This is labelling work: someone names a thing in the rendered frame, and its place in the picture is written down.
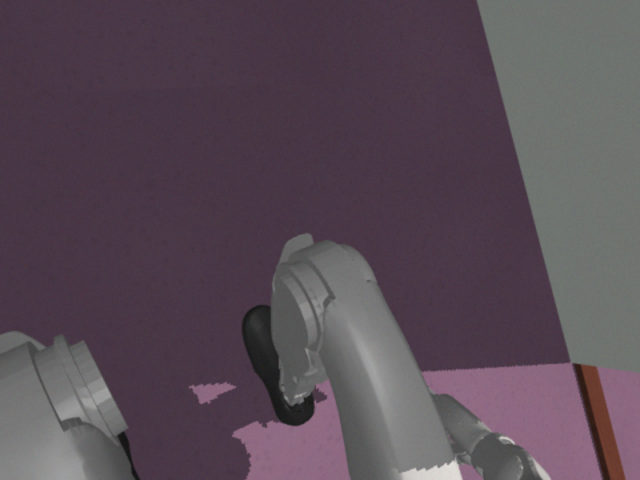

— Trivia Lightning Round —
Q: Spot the left robot foot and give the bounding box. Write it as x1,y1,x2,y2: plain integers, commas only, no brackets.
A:
117,431,140,480

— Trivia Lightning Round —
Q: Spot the right robot arm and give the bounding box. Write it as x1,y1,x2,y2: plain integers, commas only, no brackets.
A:
471,433,551,480

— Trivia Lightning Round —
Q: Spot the right robot foot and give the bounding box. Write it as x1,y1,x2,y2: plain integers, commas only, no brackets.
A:
242,305,314,426

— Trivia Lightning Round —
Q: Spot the right robot hand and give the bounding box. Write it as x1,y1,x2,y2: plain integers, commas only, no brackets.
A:
428,386,493,466

